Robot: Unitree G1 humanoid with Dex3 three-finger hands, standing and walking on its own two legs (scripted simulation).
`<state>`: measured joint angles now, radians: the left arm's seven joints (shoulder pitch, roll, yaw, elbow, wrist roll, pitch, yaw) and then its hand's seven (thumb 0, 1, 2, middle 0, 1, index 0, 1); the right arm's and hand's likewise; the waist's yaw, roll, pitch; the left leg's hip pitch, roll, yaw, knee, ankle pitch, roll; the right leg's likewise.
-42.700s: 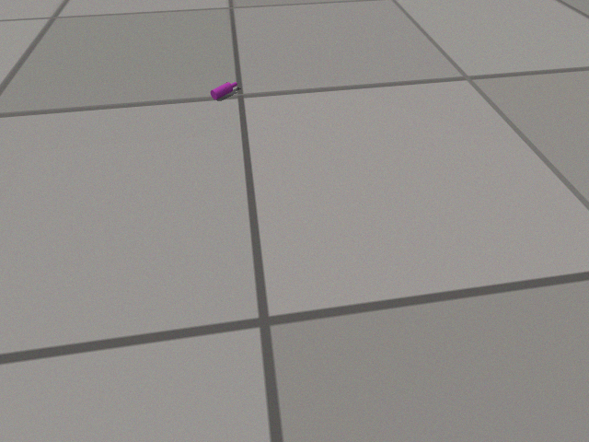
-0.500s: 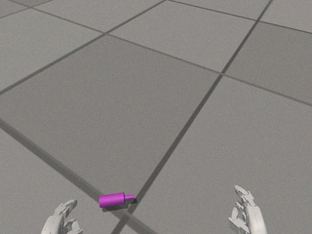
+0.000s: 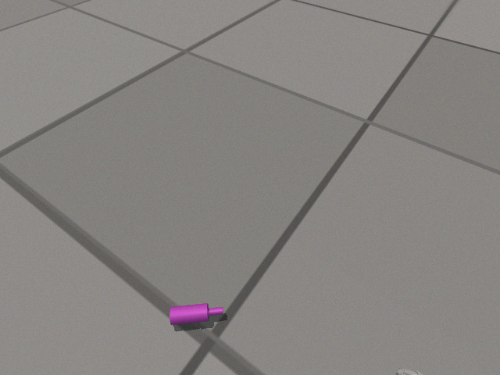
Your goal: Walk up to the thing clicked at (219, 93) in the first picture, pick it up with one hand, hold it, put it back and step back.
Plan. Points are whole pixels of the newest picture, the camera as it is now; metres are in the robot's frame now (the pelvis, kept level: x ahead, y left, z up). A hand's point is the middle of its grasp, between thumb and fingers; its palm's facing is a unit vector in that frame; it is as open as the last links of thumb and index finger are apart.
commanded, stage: stand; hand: left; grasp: from above
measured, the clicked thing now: (197, 313) +0.45 +0.19 -0.73
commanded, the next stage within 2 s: none
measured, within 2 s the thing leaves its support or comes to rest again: neither
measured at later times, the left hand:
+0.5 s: hand out of the picture +0.03 +0.24 -0.14, palm faces +0.04 -0.94 -0.35, open 7.4 cm
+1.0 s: hand out of the picture +0.05 +0.23 -0.14, palm faces +0.02 -0.94 -0.34, open 7.4 cm
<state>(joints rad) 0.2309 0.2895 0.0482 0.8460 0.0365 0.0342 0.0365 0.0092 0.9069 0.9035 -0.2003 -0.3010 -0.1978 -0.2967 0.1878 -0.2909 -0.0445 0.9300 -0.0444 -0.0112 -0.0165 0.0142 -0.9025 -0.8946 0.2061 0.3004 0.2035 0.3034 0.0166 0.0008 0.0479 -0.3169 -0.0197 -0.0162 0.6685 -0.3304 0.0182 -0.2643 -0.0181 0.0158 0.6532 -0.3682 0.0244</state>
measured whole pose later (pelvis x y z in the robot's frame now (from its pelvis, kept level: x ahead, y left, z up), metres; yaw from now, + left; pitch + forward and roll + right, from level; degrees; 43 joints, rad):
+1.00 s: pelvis +0.00 -0.01 +0.02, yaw +0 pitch -4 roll +0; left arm 0.12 0.30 0.03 1.16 0.02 0.00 0.02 0.00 0.91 0.90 -0.20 -0.30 -0.20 -0.30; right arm 0.13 -0.32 -0.01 1.14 -0.02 0.00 -0.01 0.01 -0.90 -0.89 0.21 0.30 0.20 0.30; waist 0.00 0.02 0.07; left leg -0.13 0.00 -0.03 0.35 -0.17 -0.01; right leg -0.07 0.00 0.00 0.34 -0.20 0.01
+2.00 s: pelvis +0.01 -0.02 +0.03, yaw +0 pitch -3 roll +0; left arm 0.11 0.32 0.03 1.15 0.01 0.00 0.01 0.01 0.91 0.90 -0.20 -0.30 -0.20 -0.30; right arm 0.11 -0.34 0.00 1.14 -0.01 -0.01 0.00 0.01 -0.90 -0.89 0.21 0.30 0.20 0.30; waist 0.00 0.01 0.07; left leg -0.11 0.00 -0.03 0.33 -0.17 -0.01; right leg -0.06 0.00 0.01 0.32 -0.21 0.00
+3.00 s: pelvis -0.17 -0.01 +0.01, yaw -6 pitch -3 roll +2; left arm 0.27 0.34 0.09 0.91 0.04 0.06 -0.01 0.01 0.90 0.90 -0.20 -0.30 -0.20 -0.30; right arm 0.15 -0.40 -0.06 0.91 0.00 0.07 0.00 0.01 -0.90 -0.89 0.21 0.30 0.21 0.30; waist 0.03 0.01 0.11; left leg -0.53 -0.11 -0.12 1.06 -0.39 -0.01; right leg -0.23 -0.01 0.05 0.61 -0.33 -0.03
